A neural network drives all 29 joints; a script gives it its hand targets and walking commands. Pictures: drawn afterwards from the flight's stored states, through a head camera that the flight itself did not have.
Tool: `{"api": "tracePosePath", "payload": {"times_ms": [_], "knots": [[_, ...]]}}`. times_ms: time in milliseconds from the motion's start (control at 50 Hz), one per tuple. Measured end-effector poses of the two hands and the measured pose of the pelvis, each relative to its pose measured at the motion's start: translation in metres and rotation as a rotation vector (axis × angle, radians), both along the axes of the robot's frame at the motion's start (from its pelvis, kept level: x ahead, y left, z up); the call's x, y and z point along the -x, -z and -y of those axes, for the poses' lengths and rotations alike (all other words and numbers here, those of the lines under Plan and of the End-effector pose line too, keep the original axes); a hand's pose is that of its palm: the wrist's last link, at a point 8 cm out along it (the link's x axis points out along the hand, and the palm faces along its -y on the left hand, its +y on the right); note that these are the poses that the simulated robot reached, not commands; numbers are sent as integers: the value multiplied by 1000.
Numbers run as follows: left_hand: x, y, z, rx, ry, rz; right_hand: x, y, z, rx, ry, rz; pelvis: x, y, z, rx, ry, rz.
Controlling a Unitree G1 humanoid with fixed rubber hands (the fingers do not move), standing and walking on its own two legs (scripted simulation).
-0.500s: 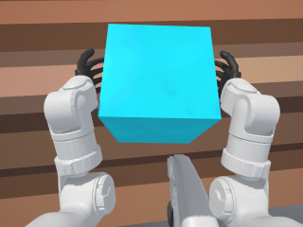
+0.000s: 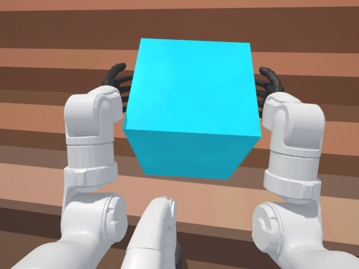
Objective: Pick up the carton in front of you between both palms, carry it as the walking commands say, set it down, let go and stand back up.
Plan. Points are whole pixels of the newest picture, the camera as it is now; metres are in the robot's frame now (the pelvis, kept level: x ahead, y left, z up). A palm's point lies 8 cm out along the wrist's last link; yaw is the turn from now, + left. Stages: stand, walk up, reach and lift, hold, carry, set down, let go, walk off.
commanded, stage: carry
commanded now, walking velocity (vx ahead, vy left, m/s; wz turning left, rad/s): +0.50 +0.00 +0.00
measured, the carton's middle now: (190, 118) +0.40 +0.04 +0.12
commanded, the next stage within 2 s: none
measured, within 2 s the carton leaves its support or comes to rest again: neither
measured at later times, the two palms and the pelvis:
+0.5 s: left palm out of the picture +0.69 +0.08 +0.36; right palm out of the picture +0.66 -0.21 +0.38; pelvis +0.29 -0.04 +0.16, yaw -3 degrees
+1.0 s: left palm out of the picture +0.94 +0.09 +0.53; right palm out of the picture +0.96 -0.21 +0.51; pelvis +0.58 -0.07 +0.33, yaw +0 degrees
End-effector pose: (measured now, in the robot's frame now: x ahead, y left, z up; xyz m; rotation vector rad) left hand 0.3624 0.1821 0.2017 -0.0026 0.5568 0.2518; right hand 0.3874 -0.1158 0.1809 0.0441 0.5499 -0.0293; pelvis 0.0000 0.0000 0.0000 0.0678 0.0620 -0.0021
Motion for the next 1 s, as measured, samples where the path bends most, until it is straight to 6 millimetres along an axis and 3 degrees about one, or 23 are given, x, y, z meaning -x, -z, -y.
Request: {"api": "tracePosePath", "payload": {"times_ms": [60, 120, 220, 280, 360, 440, 540, 620, 680, 760, 900, 1000], "knots": [[-56, -19, 18, -5, 76, -47, -33, -18, 19, 22, 62, -48, -45, -14, -11, -12, 8, -16], [-110, -31, 49, 27, 202, -122, -51, -34, 48, 57, 162, -125, -80, -40, -22, -25, 13, 5], [-163, -59, 92, 59, 290, -221, -70, -67, 86, 53, 273, -227, -123, -99, -26, -3, 31, 28], [-195, -90, 103, 64, 303, -193, -102, -104, 95, 56, 299, -203, -151, -125, -26, 33, 50, 29], [-245, -132, 103, 104, 282, -108, -160, -158, 97, 81, 292, -119, -193, -142, -11, 51, 54, 5], [-292, -156, 100, 124, 241, -80, -220, -190, 97, 120, 247, -92, -245, -152, 15, 74, 37, 3], [-350, -161, 94, 106, 157, -141, -306, -199, 95, 115, 162, -150, -317, -170, 52, 124, 34, -28], [-373, -158, 83, 57, 46, -221, -376, -192, 82, 52, 32, -229, -360, -202, 80, 139, 41, -10], [-384, -164, 80, 45, 1, -278, -404, -194, 77, 11, 5, -289, -385, -237, 86, 138, 33, 5], [-418, -197, 83, 69, -31, -255, -439, -224, 80, 3, 1, -269, -423, -278, 96, 110, 5, 11], [-510, -284, 93, 22, -3, -79, -517, -299, 92, -20, 13, -88, -504, -309, 88, 70, 5, -7], [-582, -325, 95, -13, 39, -71, -577, -331, 95, -18, 38, -76, -575, -328, 70, 11, 7, -11]]}}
